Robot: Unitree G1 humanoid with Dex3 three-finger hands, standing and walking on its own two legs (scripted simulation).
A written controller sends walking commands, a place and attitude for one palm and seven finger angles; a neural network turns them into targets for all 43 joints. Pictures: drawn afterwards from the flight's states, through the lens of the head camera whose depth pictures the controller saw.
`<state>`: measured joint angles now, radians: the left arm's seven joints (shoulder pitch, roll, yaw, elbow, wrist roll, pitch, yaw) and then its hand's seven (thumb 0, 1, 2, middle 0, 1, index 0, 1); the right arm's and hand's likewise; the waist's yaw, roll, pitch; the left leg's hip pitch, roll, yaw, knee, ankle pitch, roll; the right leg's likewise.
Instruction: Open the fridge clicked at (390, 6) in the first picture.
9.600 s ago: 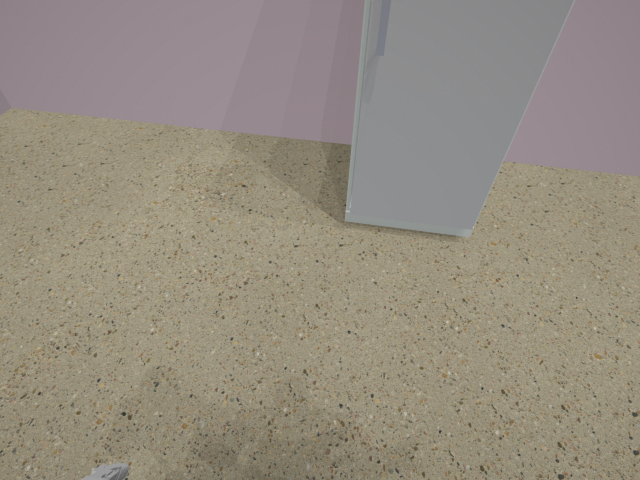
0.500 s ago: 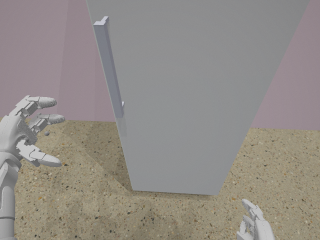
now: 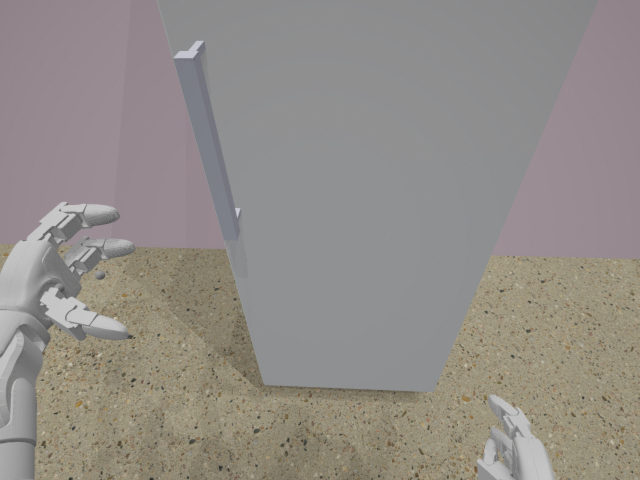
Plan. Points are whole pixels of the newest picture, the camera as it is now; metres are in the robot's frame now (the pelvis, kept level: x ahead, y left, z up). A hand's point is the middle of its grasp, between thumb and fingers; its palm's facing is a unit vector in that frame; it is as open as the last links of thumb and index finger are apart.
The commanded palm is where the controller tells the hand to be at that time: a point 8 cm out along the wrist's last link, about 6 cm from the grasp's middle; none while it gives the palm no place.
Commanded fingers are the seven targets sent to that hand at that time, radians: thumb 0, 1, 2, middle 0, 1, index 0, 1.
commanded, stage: move the hooked fingers beside the handle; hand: left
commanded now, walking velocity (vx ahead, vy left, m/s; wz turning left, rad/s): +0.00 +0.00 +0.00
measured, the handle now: (217, 153) +0.51 +0.21 +0.17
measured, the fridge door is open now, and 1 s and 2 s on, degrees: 0 0 0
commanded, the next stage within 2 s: none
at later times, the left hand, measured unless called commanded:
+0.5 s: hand (124, 244) +0.33 +0.28 +0.15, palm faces +0.09 -1.00 -0.02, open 14.0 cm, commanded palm +0.30 +0.32 +0.16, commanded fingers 0.00 -0.50 0.30 -0.30 -1.20 -0.30 -1.20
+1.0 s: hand (149, 221) +0.37 +0.27 +0.15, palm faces +0.07 -1.00 +0.00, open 14.0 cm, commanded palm +0.35 +0.31 +0.15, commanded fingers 0.00 -0.50 0.30 -0.30 -1.20 -0.30 -1.20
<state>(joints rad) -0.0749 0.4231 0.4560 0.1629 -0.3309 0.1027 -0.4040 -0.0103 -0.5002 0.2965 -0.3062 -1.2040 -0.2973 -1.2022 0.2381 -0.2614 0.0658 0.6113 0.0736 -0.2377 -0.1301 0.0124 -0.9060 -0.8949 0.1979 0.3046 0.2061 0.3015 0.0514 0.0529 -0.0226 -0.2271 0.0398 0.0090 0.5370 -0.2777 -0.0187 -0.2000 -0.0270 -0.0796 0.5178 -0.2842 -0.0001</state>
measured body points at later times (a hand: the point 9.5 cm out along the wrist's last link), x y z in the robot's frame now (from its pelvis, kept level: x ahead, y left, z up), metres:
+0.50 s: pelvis +0.00 +0.00 +0.00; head +0.00 -0.01 +0.45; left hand +0.32 +0.33 +0.16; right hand +0.16 -0.24 -0.08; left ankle +0.01 +0.13 -0.73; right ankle +0.00 -0.12 -0.73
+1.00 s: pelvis +0.00 +0.01 +0.00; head +0.01 +0.00 +0.45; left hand +0.36 +0.32 +0.15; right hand +0.15 -0.24 -0.09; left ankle +0.01 +0.13 -0.73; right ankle +0.00 -0.12 -0.73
